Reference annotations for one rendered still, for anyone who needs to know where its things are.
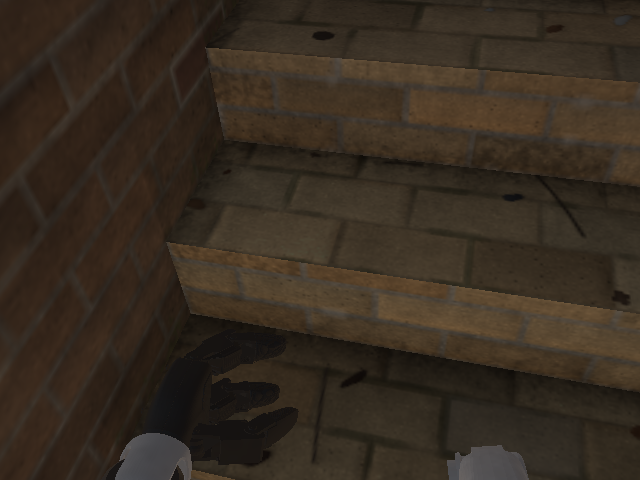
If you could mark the left robot hand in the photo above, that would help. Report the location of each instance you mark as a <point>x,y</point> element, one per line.
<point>187,405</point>

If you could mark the left robot forearm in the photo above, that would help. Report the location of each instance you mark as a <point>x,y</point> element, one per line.
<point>152,456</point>

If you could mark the right robot thigh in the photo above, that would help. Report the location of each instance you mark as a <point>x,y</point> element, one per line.
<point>486,463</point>

